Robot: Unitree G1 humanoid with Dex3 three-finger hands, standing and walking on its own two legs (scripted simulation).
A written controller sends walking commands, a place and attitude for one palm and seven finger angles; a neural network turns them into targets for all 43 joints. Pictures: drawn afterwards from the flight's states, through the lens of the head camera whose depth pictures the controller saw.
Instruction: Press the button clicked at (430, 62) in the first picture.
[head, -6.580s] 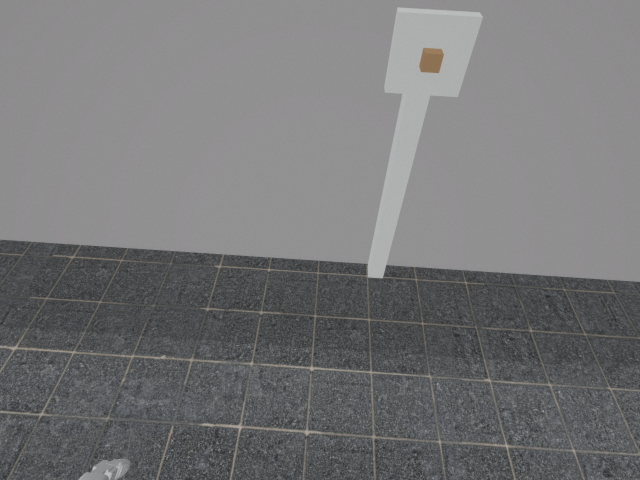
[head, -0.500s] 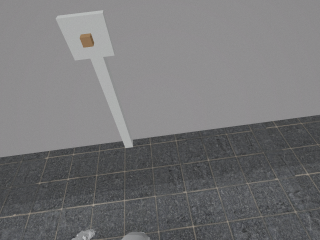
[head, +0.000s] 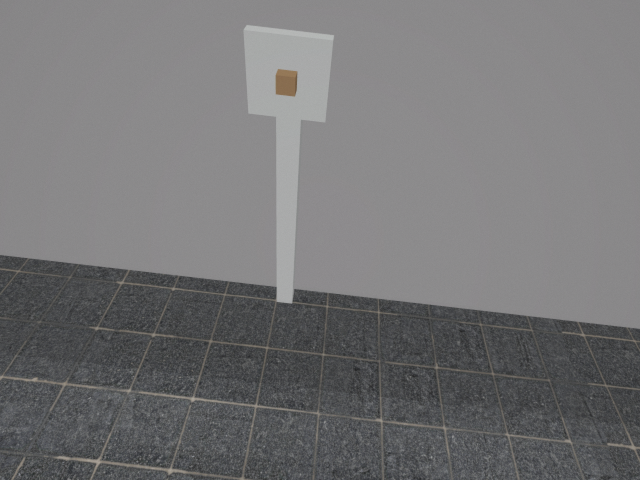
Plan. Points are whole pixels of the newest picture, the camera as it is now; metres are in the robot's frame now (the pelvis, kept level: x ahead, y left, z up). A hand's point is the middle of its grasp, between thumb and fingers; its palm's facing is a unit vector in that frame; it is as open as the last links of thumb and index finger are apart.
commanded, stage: take the last steps up to it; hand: left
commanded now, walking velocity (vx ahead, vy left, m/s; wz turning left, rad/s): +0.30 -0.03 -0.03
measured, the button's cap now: (286, 82) +0.84 +0.17 +0.11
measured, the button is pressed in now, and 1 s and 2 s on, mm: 0 0 0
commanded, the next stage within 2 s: come to a stop and stand still in 0.78 s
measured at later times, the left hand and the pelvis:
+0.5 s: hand (251, 390) +0.29 +0.14 -0.18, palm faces -0.03 -0.98 -0.18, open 7.4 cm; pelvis +0.17 -0.04 -0.02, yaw -1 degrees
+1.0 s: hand (231, 390) +0.29 +0.17 -0.19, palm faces +0.06 -0.99 -0.12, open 7.4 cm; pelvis +0.33 +0.01 +0.00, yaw -1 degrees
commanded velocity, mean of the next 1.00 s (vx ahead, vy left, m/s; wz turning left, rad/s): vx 0.17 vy -0.04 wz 0.00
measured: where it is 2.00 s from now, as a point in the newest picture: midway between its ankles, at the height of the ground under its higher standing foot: outside the picture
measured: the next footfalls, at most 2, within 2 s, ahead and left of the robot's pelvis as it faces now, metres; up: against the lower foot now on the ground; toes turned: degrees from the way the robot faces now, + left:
right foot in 0.42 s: +0.28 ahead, -0.13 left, +0.00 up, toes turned -9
left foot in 0.86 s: +0.41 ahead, +0.10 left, +0.00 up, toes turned +8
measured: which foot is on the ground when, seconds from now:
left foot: down 0.00-0.44, up 0.46-0.84, down 0.86-1.00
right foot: up 0.00-0.40, down 0.42-0.88, up 0.90-1.00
